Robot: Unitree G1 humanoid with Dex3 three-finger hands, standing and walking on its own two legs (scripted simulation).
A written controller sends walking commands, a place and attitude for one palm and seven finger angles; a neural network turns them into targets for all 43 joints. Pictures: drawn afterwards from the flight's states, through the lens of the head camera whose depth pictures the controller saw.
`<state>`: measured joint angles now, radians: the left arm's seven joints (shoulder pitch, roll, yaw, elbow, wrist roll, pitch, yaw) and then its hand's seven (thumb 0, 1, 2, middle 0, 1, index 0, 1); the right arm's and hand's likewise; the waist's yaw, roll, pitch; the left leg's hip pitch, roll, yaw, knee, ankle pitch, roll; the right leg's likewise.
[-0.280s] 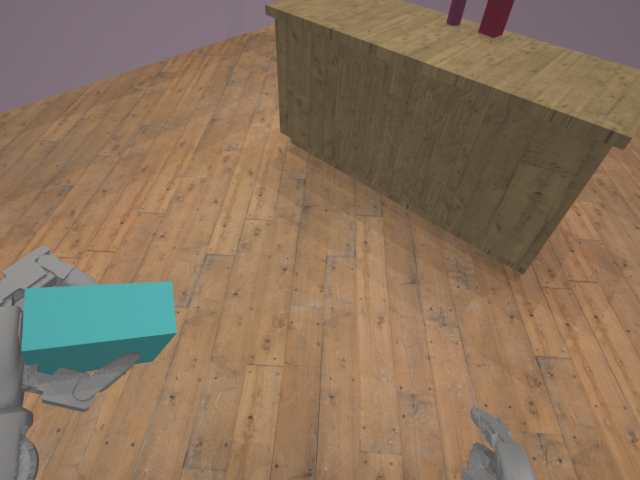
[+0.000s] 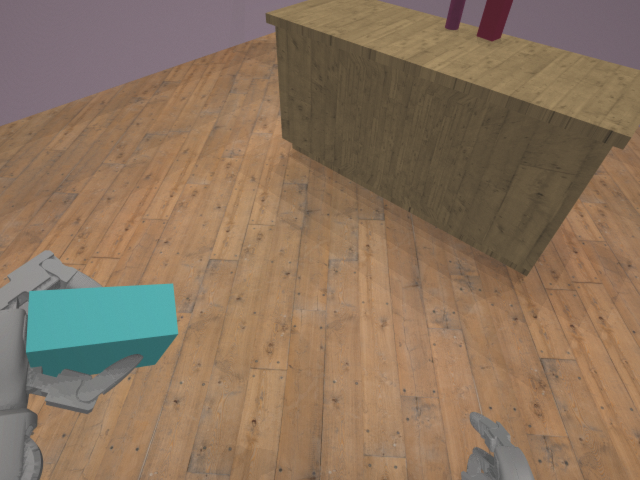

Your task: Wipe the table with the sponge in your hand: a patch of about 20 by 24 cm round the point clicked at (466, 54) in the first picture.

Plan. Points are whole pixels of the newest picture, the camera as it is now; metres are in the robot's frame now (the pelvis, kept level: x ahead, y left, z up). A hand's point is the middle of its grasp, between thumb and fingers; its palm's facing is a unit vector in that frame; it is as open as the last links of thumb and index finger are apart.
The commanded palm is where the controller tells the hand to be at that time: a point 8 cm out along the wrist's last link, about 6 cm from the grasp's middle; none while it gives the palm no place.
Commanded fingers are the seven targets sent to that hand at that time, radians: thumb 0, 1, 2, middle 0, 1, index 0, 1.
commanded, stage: look at it before walking up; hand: left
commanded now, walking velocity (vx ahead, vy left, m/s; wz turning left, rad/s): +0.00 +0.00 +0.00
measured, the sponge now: (123, 332) +0.22 +0.21 +0.14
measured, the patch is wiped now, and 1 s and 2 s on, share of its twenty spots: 0.00 0.00 0.00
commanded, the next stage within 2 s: walk to a spot facing it in 0.12 s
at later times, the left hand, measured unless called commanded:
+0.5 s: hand (69, 324) +0.21 +0.25 +0.16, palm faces +0.45 -0.80 -0.41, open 9.4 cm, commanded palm +0.16 +0.29 +0.18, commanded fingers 0.00 0.10 1.30 -1.20 -1.60 -1.20 -1.60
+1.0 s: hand (79, 236) +0.31 +0.28 +0.18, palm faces +0.50 -0.76 -0.41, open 9.4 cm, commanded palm +0.25 +0.31 +0.18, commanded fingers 0.00 0.10 1.30 -1.20 -1.60 -1.20 -1.60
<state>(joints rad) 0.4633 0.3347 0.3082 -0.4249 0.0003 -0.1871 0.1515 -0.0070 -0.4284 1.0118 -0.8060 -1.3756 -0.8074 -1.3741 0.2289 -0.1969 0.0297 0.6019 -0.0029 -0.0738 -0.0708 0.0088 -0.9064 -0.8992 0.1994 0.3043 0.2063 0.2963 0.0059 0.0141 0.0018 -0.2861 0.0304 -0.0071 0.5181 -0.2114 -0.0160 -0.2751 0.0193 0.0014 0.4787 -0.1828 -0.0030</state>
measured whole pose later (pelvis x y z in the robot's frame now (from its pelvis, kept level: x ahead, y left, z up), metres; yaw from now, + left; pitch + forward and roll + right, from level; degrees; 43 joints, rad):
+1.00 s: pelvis +0.12 +0.02 +0.00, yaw +6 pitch +0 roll -1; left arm 0.44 0.38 0.37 -0.54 0.00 -0.20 0.17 -0.01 -0.43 1.01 -0.81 -1.38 -0.81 -1.37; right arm 0.18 -0.13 0.02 0.60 0.00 -0.10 -0.05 0.01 -0.91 -0.90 0.20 0.30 0.21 0.30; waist 0.01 -0.02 0.06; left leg -0.24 0.10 0.13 0.53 -0.28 -0.01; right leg -0.52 -0.08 -0.09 1.13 -0.42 0.03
